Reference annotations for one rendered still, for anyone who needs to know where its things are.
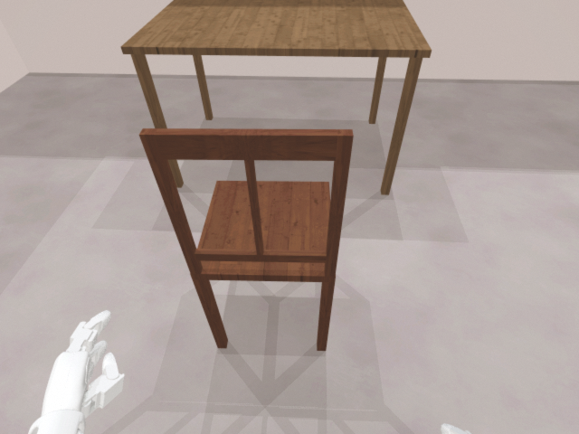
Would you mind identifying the robot left forearm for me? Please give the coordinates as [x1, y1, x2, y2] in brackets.
[28, 410, 86, 434]

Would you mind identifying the table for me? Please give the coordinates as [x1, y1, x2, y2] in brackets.
[121, 0, 432, 195]

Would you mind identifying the robot left hand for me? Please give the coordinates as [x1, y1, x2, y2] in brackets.
[41, 310, 124, 419]

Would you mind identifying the chair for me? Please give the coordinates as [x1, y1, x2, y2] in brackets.
[139, 128, 354, 351]

